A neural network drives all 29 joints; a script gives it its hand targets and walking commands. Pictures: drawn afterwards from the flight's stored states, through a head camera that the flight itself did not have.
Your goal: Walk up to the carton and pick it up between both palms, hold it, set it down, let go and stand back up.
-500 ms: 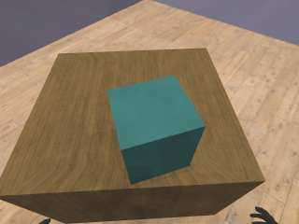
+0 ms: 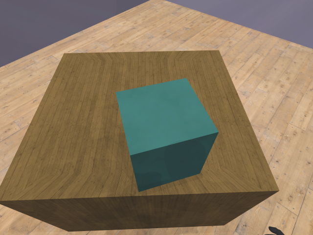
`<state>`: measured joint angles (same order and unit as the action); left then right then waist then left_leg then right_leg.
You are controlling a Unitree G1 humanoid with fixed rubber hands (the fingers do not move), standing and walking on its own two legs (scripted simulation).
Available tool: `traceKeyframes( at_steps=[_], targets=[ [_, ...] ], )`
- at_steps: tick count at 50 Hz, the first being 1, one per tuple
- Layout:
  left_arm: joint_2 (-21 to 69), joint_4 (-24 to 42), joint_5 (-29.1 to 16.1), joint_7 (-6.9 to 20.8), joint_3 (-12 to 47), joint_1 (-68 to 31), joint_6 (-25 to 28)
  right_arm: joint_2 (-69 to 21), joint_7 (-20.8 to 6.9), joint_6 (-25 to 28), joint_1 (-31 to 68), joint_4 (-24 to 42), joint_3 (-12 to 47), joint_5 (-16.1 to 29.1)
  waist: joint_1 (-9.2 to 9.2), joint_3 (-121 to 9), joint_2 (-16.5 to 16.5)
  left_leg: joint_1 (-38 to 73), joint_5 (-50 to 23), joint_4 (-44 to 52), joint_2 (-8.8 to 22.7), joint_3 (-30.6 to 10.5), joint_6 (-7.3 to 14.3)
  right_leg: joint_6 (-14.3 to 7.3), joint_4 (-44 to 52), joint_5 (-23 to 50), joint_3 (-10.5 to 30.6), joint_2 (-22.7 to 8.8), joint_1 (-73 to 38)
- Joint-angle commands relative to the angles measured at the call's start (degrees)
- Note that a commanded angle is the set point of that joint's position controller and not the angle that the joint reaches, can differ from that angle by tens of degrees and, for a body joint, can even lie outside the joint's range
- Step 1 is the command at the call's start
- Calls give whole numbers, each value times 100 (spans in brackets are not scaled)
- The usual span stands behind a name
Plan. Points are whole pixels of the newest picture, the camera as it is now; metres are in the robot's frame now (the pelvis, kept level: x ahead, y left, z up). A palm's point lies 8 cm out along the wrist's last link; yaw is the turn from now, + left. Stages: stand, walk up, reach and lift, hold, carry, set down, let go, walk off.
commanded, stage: walk up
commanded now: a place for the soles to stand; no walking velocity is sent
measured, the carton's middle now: (161, 136) +0.38 +0.00 -0.02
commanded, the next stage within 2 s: reach and lift in 0.04 s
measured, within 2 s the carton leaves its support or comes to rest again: neither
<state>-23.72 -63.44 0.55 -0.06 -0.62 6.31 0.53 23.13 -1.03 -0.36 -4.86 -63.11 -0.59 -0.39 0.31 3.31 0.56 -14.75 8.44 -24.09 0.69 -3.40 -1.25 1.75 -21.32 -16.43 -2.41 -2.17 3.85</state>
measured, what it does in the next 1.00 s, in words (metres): stands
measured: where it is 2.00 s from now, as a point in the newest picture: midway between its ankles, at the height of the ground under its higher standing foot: outside the picture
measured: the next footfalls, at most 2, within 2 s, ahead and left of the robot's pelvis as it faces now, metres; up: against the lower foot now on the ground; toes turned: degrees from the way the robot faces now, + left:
none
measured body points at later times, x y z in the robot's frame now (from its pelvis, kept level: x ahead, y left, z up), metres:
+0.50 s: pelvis +0.01 -0.02 -0.01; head +0.02 -0.01 +0.44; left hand +0.16 +0.28 -0.09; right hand +0.18 -0.32 -0.09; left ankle +0.05 +0.13 -0.74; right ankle -0.05 -0.14 -0.74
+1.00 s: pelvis +0.01 -0.02 +0.00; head +0.01 -0.01 +0.45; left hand +0.18 +0.24 -0.06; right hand +0.18 -0.28 -0.07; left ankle +0.05 +0.13 -0.74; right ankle -0.05 -0.14 -0.74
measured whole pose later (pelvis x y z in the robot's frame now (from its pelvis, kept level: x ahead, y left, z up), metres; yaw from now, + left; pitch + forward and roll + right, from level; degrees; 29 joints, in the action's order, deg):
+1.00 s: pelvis +0.01 -0.02 +0.00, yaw -4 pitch -2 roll +1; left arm -12.3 -23.6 0.5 -3.9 -6.3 14.4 -10.3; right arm 18.5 -6.3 11.2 -8.9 -42.3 0.0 4.3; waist -2.3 0.5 -1.3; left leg -9.2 7.2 -18.0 2.8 1.2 -2.7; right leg 0.6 -19.7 -16.0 1.2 -1.3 2.2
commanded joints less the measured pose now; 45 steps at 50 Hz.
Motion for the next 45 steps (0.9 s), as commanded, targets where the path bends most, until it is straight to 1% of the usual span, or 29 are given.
traceKeyframes(
  at_steps=[1, 2, 3, 4, 5, 6, 7, 8, 10, 12, 14, 16, 19, 22, 23, 26, 28, 29, 31, 32, 33, 35, 36, 37, 38, 40, 41, 44, 45],
  targets=[
    [-1089, 325, -5, -38, -185, -225, 61, 1042, 39, 57, 172, 285, -211, -5, 26, -456, -21, 368, -540, 333, 498, -396, 362, -320, 333, 265, 225, -439, 217],
    [-1061, 369, 17, -43, -209, -93, 64, 1037, 44, 66, 174, 310, -198, 4, -18, -397, 114, 404, -721, 275, 542, -357, 341, -300, 341, 366, 224, -403, 257],
    [-1095, 2380, -104, -167, -527, -2103, -989, 221, -37, 974, 2184, 654, -752, -648, -14, -405, -324, 273, 1078, -432, 17, 918, -129, -134, -494, -624, -259, 109, 1851],
    [-1017, 2984, -78, -282, -449, -2335, -1569, 469, -179, 962, 2063, 564, -893, -734, 193, -274, -128, 304, 1267, -519, 149, 858, -141, -192, -534, -713, -105, 214, 2065],
    [-908, 3040, -137, -307, -454, -2215, -1885, 451, -272, 880, 2020, 599, -919, -727, 191, -24, -271, 163, 1572, -675, 144, 827, -46, -268, -685, -1069, -21, 197, 2199],
    [-832, 2973, 77, -279, -499, -1883, -2143, 590, -287, 824, 1757, 623, -800, -652, 73, -140, -264, 185, 1359, -703, 132, 844, -12, -257, -731, -909, -55, 218, 2122],
    [-693, 3130, 228, -188, -522, -1625, -2368, 607, -273, 777, 1470, 628, -712, -623, 75, -333, -445, 300, 1146, -903, 114, 817, 28, -279, -774, -702, -71, 213, 2110],
    [-678, 3285, 318, -153, -597, -1301, -2559, 730, -302, 727, 1254, 688, -738, -558, 27, -637, -407, 453, 734, -887, 123, 760, 56, -250, -813, -86, -147, 241, 1901],
    [-507, 3747, 580, -42, -713, -801, -2790, 914, -278, 711, 709, 768, -563, -346, -15, -1577, -14, 1241, -705, -1121, 101, 694, -91, -232, -959, 1257, -333, 342, 1592],
    [-254, 3969, 683, 63, -830, -96, -2823, 1076, -249, 849, 349, 748, -484, -43, -41, -2012, 324, 2212, -2649, -1232, -32, 532, -333, -246, -809, 2498, -394, 451, 1250],
    [-201, 4081, 739, 138, -927, 223, -2795, 1091, -193, 955, 391, 1009, -362, 74, -138, -1621, 367, 2467, -3176, -1181, -84, 490, -326, -140, -600, 2715, -452, 514, 1351],
    [-228, 4471, 653, 82, -1027, -139, -2614, 1088, -215, 1091, 750, 1235, -374, 39, -298, -1286, 212, 2054, -2565, -1009, -112, 493, -256, -144, -515, 2661, -318, 407, 1204],
    [-126, 4480, 451, -57, -879, -295, -2381, 910, -380, 1166, 704, 1226, -461, 64, -112, -658, -58, 2057, -1484, -628, -51, 528, -271, -209, -217, 1618, -350, 416, 1463],
    [-189, 4522, 392, -132, -883, -443, -2270, 670, -436, 1052, 716, 1298, -391, 50, -124, -485, -206, 1571, -662, -235, -95, 547, -120, -209, 46, 1260, -152, 347, 1324],
    [-91, 4447, 301, -141, -828, -430, -2232, 649, -476, 982, 657, 1390, -377, 62, -34, -362, -343, 1600, -557, -133, -118, 626, -88, -156, 197, 1264, -155, 364, 1274],
    [-82, 4536, 189, -178, -832, -273, -2061, 543, -424, 978, 499, 1551, -337, 183, -27, -677, -297, 1640, -790, 25, -162, 649, -50, -84, 256, 1707, -122, 332, 1041],
    [-116, 4420, 197, -145, -905, -199, -2010, 488, -367, 968, 457, 1796, -271, 105, -140, -546, -529, 1508, -713, 21, -166, 651, 18, -18, 297, 1788, -78, 311, 1062],
    [-96, 4493, 186, -133, -870, -163, -1965, 383, -349, 957, 406, 1860, -277, 132, -135, -511, -322, 1475, -509, 91, -227, 627, 3, -2, 363, 1706, -12, 255, 962],
    [-141, 4340, 210, -131, -944, -66, -1925, 356, -304, 941, 284, 1951, -254, 91, -119, -427, -276, 1526, -346, 187, -224, 701, 11, -4, 424, 1514, -59, 245, 1073],
    [-42, 4349, 242, -122, -984, -31, -1868, 336, -313, 959, 357, 2020, -206, 111, -259, -449, -316, 1508, -398, 224, -225, 689, 65, -19, 425, 1311, -41, 241, 1022],
    [-32, 4491, 157, -170, -946, -141, -1782, 318, -314, 1033, 335, 2188, -304, 128, -204, -465, -165, 1592, -379, 296, -226, 698, 36, -4, 514, 1309, -39, 228, 1064],
    [48, 4337, 208, -174, -931, 12, -1726, 334, -287, 1051, 260, 2163, -264, 177, -157, -466, -159, 1649, -405, 343, -255, 676, 57, -2, 537, 1323, -30, 237, 1027],
    [117, 4408, 188, -215, -976, -42, -1637, 282, -296, 1086, 362, 2375, -198, 176, -318, -445, -189, 1555, -439, 403, -247, 742, 73, 18, 514, 1306, -16, 230, 1062],
    [72, 4387, 156, -220, -989, 17, -1601, 323, -293, 1091, 369, 2500, -259, 176, -270, -464, -284, 1547, -407, 413, -234, 727, 95, 16, 527, 1168, -16, 240, 1052],
    [135, 4569, 144, -260, -955, 46, -1533, 333, -317, 1142, 303, 2517, -285, 188, -286, -683, -87, 1714, -615, 398, -224, 750, 32, -31, 534, 1271, -28, 239, 1035],
    [198, 4707, 135, -307, -934, 102, -1357, 319, -333, 1202, 206, 2610, -242, 240, -321, -563, -85, 1809, -712, 419, -225, 741, -16, -41, 609, 1168, -24, 283, 1085],
    [288, 4690, 105, -306, -850, 175, -1300, 313, -345, 1207, 164, 2583, -274, 296, -196, -617, -142, 1904, -745, 408, -230, 720, 5, -57, 635, 1247, -16, 309, 1019],
    [497, 4481, 52, -356, -742, 401, -1143, 334, -431, 1248, 72, 2668, -251, 342, -267, -572, -399, 1914, -769, 551, -152, 734, 38, -96, 716, 895, -12, 381, 1243],
    [507, 4674, 36, -389, -794, 317, -1049, 397, -452, 1276, 44, 2713, -297, 422, -220, -576, -288, 1987, -822, 522, -206, 748, 8, -121, 743, 861, -11, 385, 1184]
  ],
)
